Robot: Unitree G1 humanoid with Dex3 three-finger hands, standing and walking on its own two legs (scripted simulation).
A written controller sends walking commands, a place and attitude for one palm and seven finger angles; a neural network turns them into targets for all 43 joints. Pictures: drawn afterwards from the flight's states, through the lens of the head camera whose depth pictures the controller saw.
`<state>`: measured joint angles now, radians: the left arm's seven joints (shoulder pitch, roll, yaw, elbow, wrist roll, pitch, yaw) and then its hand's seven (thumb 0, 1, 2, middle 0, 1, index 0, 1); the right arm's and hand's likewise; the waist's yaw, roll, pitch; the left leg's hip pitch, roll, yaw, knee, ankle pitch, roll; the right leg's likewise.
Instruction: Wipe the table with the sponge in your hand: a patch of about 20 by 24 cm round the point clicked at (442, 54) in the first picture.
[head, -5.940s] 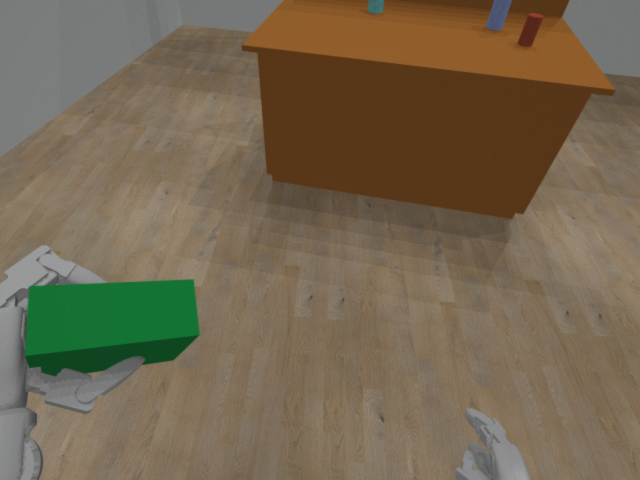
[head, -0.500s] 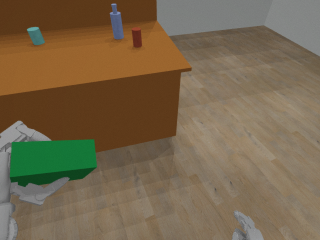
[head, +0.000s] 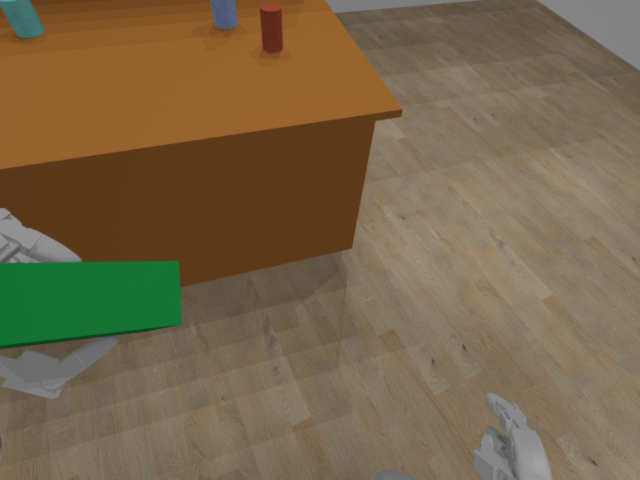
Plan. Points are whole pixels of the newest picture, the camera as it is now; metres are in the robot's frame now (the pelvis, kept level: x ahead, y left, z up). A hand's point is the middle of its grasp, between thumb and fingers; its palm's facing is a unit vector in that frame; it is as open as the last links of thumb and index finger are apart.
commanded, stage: take the last steps up to it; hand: left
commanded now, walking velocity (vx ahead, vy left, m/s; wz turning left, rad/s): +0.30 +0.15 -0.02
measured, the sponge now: (111, 303) +0.24 +0.21 +0.16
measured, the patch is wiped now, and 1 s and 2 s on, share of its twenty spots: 0.00 0.00 0.00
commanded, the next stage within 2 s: come to a stop and stand still in 1.86 s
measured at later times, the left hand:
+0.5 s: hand (69, 220) +0.32 +0.27 +0.17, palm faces +0.36 -0.80 -0.48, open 9.9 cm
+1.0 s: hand (73, 140) +0.42 +0.31 +0.18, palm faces +0.38 -0.76 -0.53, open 9.9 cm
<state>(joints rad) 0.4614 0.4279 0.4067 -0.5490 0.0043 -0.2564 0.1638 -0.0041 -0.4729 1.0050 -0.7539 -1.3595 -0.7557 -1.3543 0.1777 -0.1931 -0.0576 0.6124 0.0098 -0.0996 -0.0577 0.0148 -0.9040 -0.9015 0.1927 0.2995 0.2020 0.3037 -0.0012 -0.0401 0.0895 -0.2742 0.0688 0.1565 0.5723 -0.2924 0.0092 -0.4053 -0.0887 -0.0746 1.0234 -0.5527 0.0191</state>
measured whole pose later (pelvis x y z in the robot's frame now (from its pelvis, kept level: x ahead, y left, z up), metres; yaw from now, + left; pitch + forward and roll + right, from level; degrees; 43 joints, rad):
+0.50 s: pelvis +0.10 +0.04 +0.01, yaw +1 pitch +0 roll +3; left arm 0.51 0.37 0.35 -0.53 0.00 -0.25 0.14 0.00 -0.47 1.00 -0.75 -1.36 -0.76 -1.36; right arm 0.19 -0.24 -0.04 0.63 0.00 -0.06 -0.04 0.01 -0.90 -0.90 0.20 0.30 0.20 0.30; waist 0.01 -0.04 0.10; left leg -0.47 0.11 0.10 0.76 -0.28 -0.01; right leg -0.22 -0.13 -0.17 0.52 -0.30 0.00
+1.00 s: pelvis +0.21 +0.08 -0.01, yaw -1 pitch -1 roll +1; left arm 0.47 0.40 0.36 -0.48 0.00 -0.21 0.14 0.00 -0.47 1.00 -0.75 -1.36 -0.76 -1.36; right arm 0.21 -0.15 0.02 0.65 0.00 -0.08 -0.05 0.01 -0.90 -0.90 0.20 0.30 0.21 0.30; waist 0.01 0.06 0.05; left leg -0.30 0.08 0.13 0.77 -0.41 0.00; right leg -0.33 -0.03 -0.19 0.62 -0.27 -0.07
